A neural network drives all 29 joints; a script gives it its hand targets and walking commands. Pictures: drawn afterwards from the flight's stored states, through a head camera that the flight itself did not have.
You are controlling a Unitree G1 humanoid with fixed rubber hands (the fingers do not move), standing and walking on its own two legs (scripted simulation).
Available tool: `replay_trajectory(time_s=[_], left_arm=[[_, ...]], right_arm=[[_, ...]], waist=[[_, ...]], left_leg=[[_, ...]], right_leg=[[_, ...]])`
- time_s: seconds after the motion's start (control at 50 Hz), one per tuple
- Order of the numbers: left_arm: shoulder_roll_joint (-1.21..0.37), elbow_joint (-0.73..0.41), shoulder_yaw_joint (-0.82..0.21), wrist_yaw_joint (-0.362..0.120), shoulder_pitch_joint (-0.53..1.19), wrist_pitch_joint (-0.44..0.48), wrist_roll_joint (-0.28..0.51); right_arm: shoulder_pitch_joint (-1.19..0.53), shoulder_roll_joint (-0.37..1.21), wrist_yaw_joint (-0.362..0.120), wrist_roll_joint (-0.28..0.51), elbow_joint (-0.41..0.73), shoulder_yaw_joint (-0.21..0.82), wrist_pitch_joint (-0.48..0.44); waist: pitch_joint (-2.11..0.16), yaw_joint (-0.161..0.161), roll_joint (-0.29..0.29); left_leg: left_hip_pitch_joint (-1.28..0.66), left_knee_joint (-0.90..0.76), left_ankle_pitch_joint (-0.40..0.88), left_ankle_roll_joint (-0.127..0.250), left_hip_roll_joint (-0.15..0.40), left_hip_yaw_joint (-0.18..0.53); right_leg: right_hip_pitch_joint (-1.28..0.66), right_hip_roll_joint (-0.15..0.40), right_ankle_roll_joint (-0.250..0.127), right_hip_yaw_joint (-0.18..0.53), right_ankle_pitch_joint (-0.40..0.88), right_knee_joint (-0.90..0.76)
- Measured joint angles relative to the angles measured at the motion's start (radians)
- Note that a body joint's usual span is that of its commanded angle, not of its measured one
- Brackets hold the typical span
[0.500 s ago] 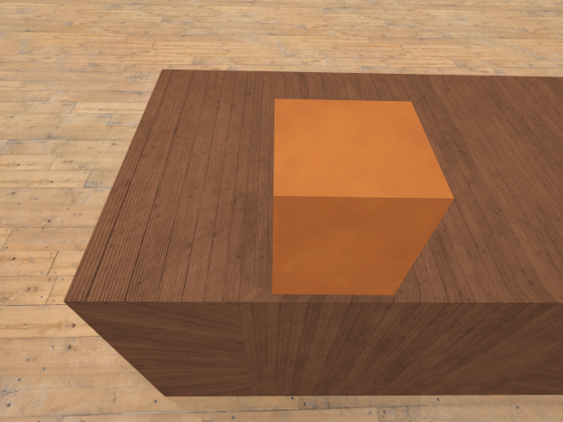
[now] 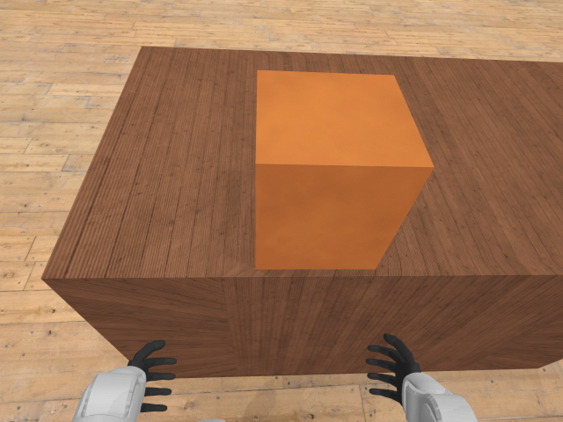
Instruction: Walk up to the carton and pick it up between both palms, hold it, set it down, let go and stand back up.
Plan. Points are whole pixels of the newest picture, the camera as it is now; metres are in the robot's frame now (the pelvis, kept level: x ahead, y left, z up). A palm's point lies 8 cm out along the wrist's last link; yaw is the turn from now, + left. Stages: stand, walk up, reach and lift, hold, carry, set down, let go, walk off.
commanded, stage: reach and lift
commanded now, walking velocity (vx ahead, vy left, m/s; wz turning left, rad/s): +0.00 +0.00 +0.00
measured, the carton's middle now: (321, 177) +0.46 -0.05 +0.07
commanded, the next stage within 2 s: none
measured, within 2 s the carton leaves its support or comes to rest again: neither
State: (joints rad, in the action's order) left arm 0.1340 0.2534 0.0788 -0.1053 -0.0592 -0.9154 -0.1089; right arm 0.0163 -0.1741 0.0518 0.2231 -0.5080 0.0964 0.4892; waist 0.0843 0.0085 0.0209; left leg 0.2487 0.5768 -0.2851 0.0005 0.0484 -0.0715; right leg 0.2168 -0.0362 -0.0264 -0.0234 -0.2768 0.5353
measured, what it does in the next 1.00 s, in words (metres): stands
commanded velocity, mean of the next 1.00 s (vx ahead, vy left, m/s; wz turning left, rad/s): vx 0.00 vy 0.00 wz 0.00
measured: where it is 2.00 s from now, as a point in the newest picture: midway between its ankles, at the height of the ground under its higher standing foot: outside the picture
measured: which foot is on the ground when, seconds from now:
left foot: down 0.00-1.00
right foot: down 0.00-1.00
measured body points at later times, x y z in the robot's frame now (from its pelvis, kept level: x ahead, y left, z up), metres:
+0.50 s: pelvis +0.01 -0.03 +0.01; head +0.04 -0.03 +0.46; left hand +0.16 +0.21 -0.06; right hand +0.17 -0.22 -0.06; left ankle +0.02 +0.11 -0.73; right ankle +0.01 -0.10 -0.73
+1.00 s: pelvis +0.02 -0.01 +0.02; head +0.03 -0.01 +0.47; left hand +0.18 +0.21 -0.03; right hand +0.18 -0.22 -0.02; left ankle +0.02 +0.11 -0.73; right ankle +0.01 -0.10 -0.73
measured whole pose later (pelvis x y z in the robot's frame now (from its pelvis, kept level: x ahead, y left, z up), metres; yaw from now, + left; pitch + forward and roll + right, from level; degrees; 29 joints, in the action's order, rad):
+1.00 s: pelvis +0.02 -0.01 +0.02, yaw +0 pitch +0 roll +0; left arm 0.17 0.05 0.00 0.05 -0.38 -0.31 0.11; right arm 0.43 -0.15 -0.01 0.14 -0.11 -0.01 0.15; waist 0.03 -0.04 0.02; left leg 0.13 0.29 -0.15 -0.02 0.04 -0.08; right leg 0.12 -0.04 -0.04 -0.02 -0.17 0.29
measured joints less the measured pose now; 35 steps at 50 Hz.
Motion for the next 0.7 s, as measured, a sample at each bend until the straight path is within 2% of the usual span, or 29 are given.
replay_trajectory(time_s=[0.1, 0.22, 0.3, 0.42, 0.56, 0.7], left_arm=[[0.039, -0.012, 0.014, 0.027, -0.142, 0.129, 0.048], [0.123, 0.026, -0.012, 0.059, -0.101, 0.297, 0.171], [0.123, 0.013, -0.018, 0.052, -0.075, 0.324, 0.204], [0.084, -0.030, 0.003, 0.038, -0.140, 0.332, 0.184], [0.088, -0.056, 0.007, 0.048, -0.212, 0.420, 0.186], [0.102, -0.098, -0.021, 0.077, -0.230, 0.498, 0.220]], right_arm=[[0.194, 0.014, -0.030, -0.074, 0.152, -0.044, -0.044], [0.227, 0.031, -0.038, -0.091, 0.209, -0.064, -0.108], [0.204, 0.032, -0.011, -0.071, 0.246, -0.037, -0.122], [0.259, 0.026, 0.020, -0.065, 0.312, -0.013, -0.123], [0.358, 0.054, 0.022, -0.084, 0.379, -0.035, -0.151], [0.381, 0.071, 0.013, -0.091, 0.403, -0.047, -0.209]], waist=[[0.002, -0.025, 0.004], [-0.039, -0.028, -0.010], [-0.041, -0.019, -0.017], [-0.031, -0.018, -0.013], [-0.038, -0.037, 0.002], [-0.049, -0.034, 0.002]], left_leg=[[0.044, -0.032, 0.023, -0.012, 0.006, -0.004], [0.136, -0.012, 0.029, -0.022, 0.008, 0.005], [0.086, -0.070, 0.054, -0.028, 0.007, -0.001], [-0.038, -0.202, 0.108, -0.037, 0.009, -0.003], [-0.050, -0.230, 0.123, -0.040, 0.012, 0.008], [-0.057, -0.239, 0.126, -0.035, 0.006, 0.011]], right_leg=[[0.056, -0.007, -0.010, 0.003, 0.013, -0.011], [0.155, -0.007, -0.021, -0.007, 0.003, 0.031], [0.115, -0.009, -0.026, -0.002, 0.020, -0.010], [-0.003, -0.016, -0.031, 0.000, 0.065, -0.128], [-0.021, -0.021, -0.037, -0.011, 0.079, -0.163], [-0.034, -0.016, -0.035, -0.013, 0.086, -0.180]])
